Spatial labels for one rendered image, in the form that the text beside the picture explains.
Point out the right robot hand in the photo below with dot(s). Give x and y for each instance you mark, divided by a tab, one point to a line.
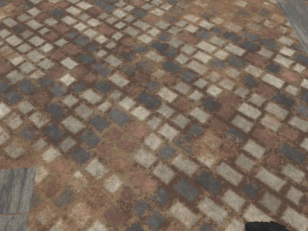
264	226

